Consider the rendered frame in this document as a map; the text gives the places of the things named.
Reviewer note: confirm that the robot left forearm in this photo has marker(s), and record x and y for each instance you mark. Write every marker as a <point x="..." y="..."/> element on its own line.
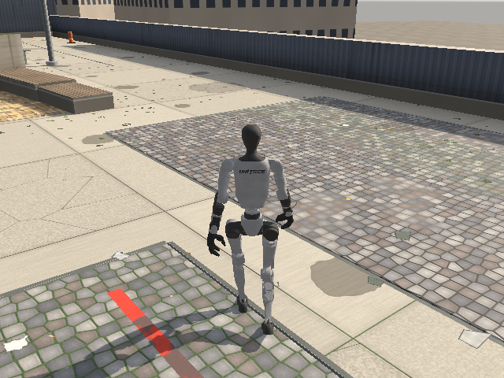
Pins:
<point x="218" y="209"/>

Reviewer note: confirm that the robot left upper arm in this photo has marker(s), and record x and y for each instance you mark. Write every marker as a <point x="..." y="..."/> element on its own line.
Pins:
<point x="223" y="181"/>

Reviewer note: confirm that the right robot hand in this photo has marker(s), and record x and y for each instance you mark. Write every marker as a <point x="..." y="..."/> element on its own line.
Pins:
<point x="282" y="217"/>

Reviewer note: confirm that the humanoid robot head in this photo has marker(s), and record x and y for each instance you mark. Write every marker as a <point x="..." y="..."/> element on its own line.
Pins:
<point x="251" y="135"/>

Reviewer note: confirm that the robot right upper arm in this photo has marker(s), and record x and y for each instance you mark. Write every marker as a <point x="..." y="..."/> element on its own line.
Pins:
<point x="279" y="176"/>

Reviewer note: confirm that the left robot hand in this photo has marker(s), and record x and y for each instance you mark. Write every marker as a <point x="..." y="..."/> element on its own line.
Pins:
<point x="210" y="243"/>

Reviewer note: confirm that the robot right forearm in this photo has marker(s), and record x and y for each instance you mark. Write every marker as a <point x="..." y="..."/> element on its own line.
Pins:
<point x="286" y="205"/>

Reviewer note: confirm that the robot right shin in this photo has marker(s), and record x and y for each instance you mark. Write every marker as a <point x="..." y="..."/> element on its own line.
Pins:
<point x="268" y="296"/>

